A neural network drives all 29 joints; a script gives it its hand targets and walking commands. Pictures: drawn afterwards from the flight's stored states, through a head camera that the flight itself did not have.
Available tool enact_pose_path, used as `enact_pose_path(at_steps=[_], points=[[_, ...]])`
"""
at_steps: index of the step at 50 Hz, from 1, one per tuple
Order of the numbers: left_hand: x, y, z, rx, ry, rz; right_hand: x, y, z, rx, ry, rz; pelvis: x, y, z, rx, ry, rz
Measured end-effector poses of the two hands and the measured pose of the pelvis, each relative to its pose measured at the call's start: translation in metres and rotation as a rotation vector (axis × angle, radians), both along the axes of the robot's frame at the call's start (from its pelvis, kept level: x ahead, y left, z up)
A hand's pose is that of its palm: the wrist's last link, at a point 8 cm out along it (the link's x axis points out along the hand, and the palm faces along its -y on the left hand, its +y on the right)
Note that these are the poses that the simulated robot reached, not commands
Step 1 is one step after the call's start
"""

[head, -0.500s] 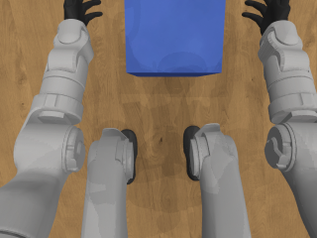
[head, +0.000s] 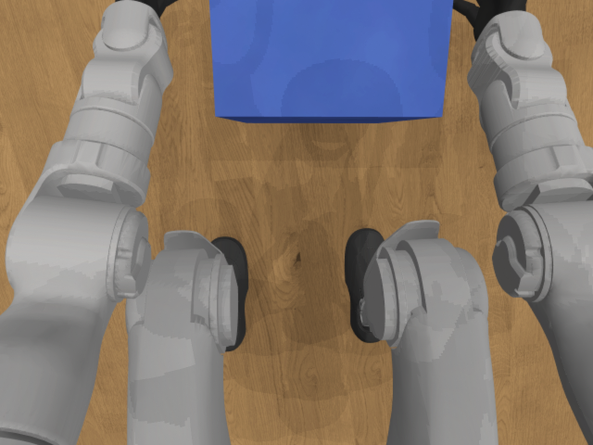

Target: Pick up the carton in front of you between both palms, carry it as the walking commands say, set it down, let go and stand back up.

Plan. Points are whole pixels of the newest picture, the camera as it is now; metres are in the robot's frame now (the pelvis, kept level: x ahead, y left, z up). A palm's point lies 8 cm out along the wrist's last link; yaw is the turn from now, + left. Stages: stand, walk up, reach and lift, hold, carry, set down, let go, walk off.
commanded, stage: reach and lift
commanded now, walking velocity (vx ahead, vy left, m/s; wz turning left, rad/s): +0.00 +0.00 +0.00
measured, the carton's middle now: (319, 34) +0.53 -0.04 -0.24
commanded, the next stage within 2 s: none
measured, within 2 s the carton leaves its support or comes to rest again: leaves its support in 0.58 s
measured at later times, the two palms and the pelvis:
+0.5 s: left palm (170, 2) +0.55 +0.11 -0.17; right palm (474, 8) +0.53 -0.19 -0.17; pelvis -0.01 +0.00 +0.00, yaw +0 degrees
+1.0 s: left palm out of the picture +0.50 +0.12 +0.01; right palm out of the picture +0.48 -0.18 +0.01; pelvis -0.01 +0.01 +0.08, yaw -1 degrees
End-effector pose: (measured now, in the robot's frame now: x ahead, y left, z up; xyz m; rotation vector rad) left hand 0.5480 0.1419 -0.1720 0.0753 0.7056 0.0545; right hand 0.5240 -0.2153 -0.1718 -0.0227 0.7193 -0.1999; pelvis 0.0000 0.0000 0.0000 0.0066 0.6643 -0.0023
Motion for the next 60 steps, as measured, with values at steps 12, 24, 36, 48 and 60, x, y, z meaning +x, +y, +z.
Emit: enact_pose_path(at_steps=[12, 24, 36, 48, 60], points=[[-0.006, -0.017, 0.002, -0.022, 0.016, -0.029, -0.003, 0.018, 0.002, 0.024, 0.006, 0.032, -0.008, 0.003, 0.006, -0.001, -0.003, 0.003], [-0.002, -0.03, 0.005, -0.029, 0.045, -0.012, 0.004, 0.026, 0.006, 0.025, 0.038, 0.032, -0.009, 0.003, 0.001, -0.007, -0.031, 0.006], [-0.009, -0.027, 0.049, -0.047, -0.015, 0.026, -0.005, 0.032, 0.047, 0.043, -0.024, -0.002, -0.002, 0.003, 0.002, -0.002, 0.006, 0.002], [-0.042, -0.027, 0.168, -0.07, -0.012, 0.052, -0.037, 0.032, 0.167, 0.058, -0.022, -0.017, -0.01, 0.005, 0.066, -0.001, 0.062, -0.012], [-0.054, -0.022, 0.238, -0.068, -0.027, 0.055, -0.049, 0.036, 0.236, 0.055, -0.036, -0.009, -0.011, 0.007, 0.122, 0.0, 0.076, -0.012]])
